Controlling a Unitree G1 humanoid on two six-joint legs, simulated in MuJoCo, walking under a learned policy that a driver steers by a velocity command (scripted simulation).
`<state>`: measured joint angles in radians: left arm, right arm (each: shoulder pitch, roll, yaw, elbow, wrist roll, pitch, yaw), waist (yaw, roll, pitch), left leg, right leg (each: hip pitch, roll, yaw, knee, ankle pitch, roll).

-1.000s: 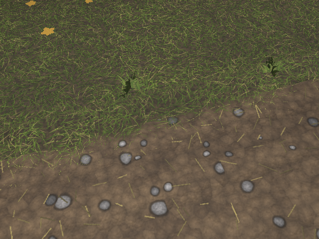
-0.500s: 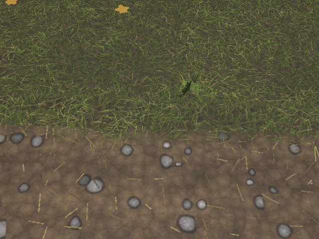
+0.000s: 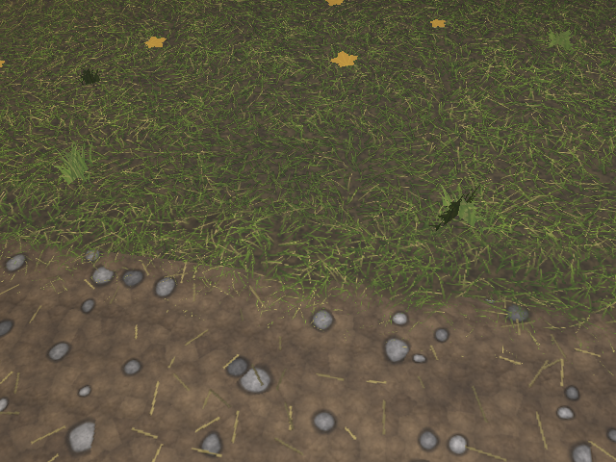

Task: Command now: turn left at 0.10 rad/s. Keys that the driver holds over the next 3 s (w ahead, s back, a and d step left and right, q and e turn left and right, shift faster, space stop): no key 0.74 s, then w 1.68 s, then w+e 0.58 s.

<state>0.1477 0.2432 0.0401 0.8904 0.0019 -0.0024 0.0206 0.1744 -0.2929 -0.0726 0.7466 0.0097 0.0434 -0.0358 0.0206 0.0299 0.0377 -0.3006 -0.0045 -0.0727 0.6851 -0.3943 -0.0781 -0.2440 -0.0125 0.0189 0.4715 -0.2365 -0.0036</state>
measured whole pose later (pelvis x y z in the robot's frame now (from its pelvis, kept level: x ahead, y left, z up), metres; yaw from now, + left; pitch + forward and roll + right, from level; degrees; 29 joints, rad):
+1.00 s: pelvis +0.04 +0.00 -0.01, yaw +0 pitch +0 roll +0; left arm 0.28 0.23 0.04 1.09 -0.02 -0.09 0.00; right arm 0.32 -0.26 -0.04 1.00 0.03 -0.03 -0.02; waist 0.01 0.03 0.00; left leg -0.21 0.01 -0.06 0.68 -0.44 0.02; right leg -0.23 0.01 -0.04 0.58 -0.33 -0.05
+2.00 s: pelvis +0.58 +0.00 -0.02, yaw +0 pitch +2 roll +1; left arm 0.02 0.24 0.05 0.82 -0.01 -0.11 -0.03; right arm 0.38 -0.27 -0.05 1.03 0.01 -0.06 -0.01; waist -0.06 0.01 0.03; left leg -0.05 0.00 0.01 0.67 -0.45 0.02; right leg -0.51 -0.01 -0.05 0.56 -0.09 -0.07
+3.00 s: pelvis +1.13 +0.01 -0.01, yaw -16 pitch +1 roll +2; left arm 0.07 0.23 0.07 0.79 -0.02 -0.03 -0.05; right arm 0.30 -0.26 -0.08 0.98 0.01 -0.07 -0.02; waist -0.06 -0.02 0.03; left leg 0.11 0.00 0.29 0.25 -0.37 -0.02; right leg -0.62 -0.08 -0.05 0.66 -0.06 -0.07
